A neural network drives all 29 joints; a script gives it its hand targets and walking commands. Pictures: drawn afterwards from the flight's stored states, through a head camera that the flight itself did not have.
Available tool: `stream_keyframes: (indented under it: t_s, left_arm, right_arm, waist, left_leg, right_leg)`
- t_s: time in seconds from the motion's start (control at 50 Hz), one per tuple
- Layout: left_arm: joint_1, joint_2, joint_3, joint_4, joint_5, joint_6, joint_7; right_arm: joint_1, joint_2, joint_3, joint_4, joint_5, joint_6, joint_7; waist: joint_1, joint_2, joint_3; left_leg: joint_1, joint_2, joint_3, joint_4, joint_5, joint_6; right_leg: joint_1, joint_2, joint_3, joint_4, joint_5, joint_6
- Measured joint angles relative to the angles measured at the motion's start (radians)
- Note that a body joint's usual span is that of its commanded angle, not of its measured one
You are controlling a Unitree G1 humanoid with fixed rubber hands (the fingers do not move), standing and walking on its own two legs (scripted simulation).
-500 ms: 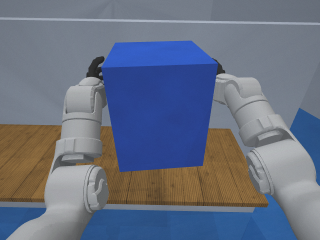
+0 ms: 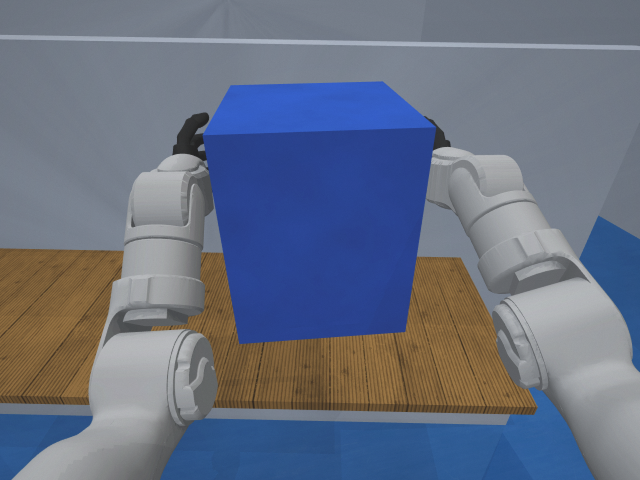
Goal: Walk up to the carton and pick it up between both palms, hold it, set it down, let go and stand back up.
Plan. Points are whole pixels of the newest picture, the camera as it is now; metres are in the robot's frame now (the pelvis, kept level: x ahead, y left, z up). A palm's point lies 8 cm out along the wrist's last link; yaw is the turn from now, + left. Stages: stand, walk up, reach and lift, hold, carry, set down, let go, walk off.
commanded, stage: hold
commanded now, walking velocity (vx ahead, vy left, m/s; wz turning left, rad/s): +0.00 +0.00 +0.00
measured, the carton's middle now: (315, 204) +0.38 +0.01 +0.26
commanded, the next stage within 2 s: set down in 1.98 s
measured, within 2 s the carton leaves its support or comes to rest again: neither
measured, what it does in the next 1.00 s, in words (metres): stands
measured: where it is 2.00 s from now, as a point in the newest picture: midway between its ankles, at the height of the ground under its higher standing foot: outside the picture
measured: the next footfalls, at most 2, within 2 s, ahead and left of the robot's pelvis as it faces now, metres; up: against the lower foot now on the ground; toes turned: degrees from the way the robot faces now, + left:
none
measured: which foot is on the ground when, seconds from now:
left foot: down 0.00-1.00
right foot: down 0.00-1.00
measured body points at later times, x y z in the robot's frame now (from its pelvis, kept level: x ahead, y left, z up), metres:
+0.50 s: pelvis +0.00 +0.00 +0.00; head -0.09 +0.02 +0.44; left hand +0.39 +0.15 +0.30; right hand +0.39 -0.14 +0.30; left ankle +0.06 +0.11 -0.74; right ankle -0.02 -0.12 -0.74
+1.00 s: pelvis +0.00 +0.00 +0.00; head -0.09 +0.02 +0.44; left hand +0.39 +0.15 +0.30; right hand +0.39 -0.14 +0.30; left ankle +0.06 +0.11 -0.74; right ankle -0.02 -0.12 -0.74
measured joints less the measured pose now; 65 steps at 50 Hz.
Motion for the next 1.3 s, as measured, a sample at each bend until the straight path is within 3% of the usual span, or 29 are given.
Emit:
stream_keyframes:
  t_s: [1.3]
  left_arm:
    - [-0.001, 0.000, -0.001, 0.001, 0.000, -0.001, 0.000]
  right_arm:
    - [-0.001, 0.000, 0.000, 0.001, 0.000, 0.002, 0.001]
  waist:
    - [0.000, 0.000, -0.001]
  left_leg:
    - [-0.001, -0.001, -0.002, 0.000, 0.000, 0.000]
  right_leg:
    - [0.000, 0.001, 0.002, 0.000, 0.000, 0.000]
